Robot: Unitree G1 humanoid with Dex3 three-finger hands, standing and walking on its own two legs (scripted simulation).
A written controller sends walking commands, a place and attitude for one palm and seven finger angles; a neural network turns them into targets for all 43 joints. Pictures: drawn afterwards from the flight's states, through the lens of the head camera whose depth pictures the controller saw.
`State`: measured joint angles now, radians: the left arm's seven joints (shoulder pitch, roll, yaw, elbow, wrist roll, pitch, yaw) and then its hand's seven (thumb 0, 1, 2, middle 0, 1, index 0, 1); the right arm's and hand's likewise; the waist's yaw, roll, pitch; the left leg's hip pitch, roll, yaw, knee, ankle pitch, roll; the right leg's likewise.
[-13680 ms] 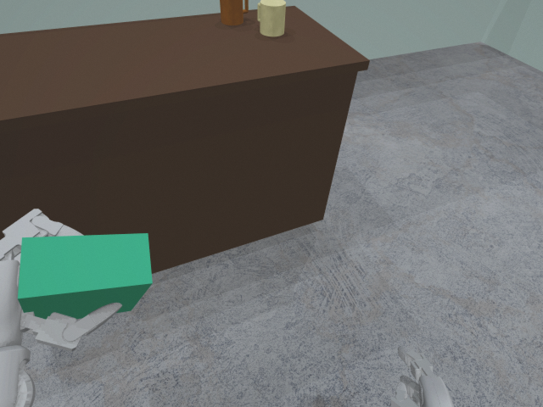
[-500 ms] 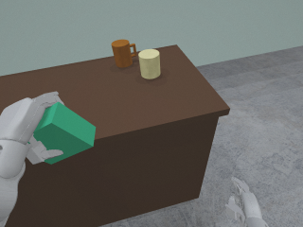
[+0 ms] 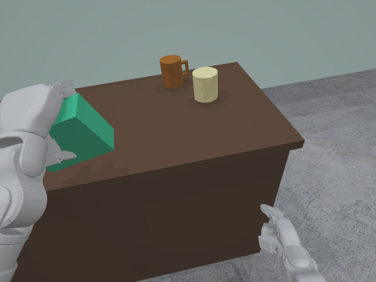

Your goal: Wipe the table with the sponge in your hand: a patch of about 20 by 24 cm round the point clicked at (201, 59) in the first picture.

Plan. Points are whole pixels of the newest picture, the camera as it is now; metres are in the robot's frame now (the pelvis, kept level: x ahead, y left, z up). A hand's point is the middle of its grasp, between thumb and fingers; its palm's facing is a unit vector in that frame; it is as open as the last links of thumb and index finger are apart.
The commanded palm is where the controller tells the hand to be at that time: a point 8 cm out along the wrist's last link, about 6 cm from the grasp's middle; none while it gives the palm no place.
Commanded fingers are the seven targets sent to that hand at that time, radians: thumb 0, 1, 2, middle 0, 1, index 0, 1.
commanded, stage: turn the palm down, sponge in hand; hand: left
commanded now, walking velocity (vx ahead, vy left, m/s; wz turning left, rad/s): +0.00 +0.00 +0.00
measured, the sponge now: (70, 140) +0.26 +0.28 +0.21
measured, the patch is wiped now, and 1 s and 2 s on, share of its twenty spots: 0.00 0.00 0.00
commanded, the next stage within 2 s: move the sponge above the wiping area in 0.52 s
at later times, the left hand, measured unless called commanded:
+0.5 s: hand (58, 123) +0.25 +0.27 +0.27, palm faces +0.36 +0.00 -0.93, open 10.1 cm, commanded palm +0.18 +0.25 +0.30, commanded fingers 0.00 0.10 1.30 -1.20 -1.60 -1.20 -1.60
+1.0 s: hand (57, 136) +0.25 +0.29 +0.23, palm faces +0.22 -0.02 -0.98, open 10.1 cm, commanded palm +0.21 +0.26 +0.29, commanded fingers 0.00 0.10 1.30 -1.20 -1.60 -1.20 -1.60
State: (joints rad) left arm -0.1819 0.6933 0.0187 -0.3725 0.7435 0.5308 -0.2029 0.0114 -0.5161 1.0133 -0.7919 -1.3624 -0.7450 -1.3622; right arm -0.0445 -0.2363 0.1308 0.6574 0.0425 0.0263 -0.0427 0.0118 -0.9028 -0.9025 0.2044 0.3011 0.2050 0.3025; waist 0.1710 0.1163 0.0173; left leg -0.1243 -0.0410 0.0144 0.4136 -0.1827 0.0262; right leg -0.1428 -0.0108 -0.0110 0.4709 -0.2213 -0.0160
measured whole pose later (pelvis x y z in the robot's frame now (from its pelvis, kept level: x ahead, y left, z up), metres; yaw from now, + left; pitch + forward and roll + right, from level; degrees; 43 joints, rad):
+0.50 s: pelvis -0.01 -0.03 +0.00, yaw +0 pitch -7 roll +1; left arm -0.18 0.68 0.08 -0.27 0.76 0.52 -0.17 0.01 -0.51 1.01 -0.79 -1.37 -0.75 -1.37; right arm -0.01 -0.28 0.09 0.68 0.06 0.02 -0.03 0.01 -0.91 -0.90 0.20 0.30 0.20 0.30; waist 0.15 0.15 0.00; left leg -0.12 0.00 -0.01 0.41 -0.18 -0.02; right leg -0.14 0.03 -0.03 0.47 -0.22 -0.06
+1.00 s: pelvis -0.01 -0.03 +0.00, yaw +1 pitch -6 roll +1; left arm -0.23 0.67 0.05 -0.11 0.81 0.52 -0.24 0.01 -0.51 1.01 -0.79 -1.37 -0.74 -1.37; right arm 0.01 -0.28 0.08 0.68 0.07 0.00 -0.05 0.01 -0.90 -0.90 0.20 0.30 0.20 0.30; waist 0.13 0.14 0.00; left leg -0.14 0.00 -0.02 0.42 -0.17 -0.01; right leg -0.15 0.03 -0.04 0.47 -0.21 -0.05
